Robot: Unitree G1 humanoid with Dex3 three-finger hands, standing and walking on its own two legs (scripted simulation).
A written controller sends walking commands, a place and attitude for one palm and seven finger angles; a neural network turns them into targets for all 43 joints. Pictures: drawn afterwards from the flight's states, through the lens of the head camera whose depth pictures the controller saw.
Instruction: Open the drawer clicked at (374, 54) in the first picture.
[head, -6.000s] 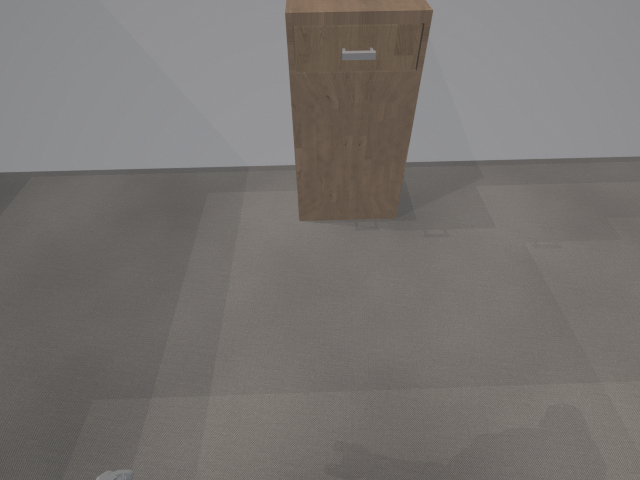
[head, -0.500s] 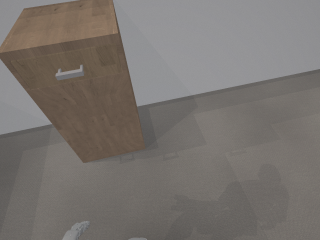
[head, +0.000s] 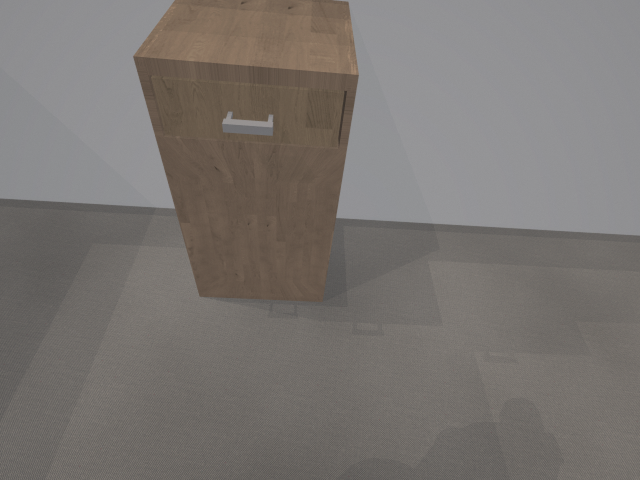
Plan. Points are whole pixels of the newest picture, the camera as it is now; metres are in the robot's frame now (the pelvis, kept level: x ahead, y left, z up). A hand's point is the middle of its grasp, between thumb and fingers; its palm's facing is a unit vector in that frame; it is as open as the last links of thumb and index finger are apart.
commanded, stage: take the last steps up to it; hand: left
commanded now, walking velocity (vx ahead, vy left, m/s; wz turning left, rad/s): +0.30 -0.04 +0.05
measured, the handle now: (249, 122) +0.80 +0.23 +0.00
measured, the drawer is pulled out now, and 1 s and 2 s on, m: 0.00 0.00 0.00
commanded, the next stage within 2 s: come to a stop and stand still in 0.82 s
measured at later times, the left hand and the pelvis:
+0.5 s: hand (249, 439) +0.21 +0.11 -0.16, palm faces +0.02 -0.98 -0.19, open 7.4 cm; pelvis +0.11 -0.06 -0.01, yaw +1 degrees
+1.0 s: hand (236, 467) +0.17 +0.13 -0.19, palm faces +0.15 -0.98 -0.14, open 7.4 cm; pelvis +0.26 -0.02 -0.01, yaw +2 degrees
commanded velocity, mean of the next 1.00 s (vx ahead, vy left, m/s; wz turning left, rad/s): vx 0.19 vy -0.03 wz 0.04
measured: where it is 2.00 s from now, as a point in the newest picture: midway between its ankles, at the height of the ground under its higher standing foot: outside the picture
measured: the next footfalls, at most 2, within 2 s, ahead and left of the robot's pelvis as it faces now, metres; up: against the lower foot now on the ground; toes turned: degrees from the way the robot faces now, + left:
right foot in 0.42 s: +0.19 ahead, -0.16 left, +0.00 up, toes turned -7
left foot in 0.90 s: +0.35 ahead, +0.08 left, +0.00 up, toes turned +10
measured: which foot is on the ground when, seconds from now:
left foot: down 0.00-0.44, up 0.46-0.88, down 0.90-1.00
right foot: up 0.00-0.40, down 0.42-0.90, up 0.92-1.00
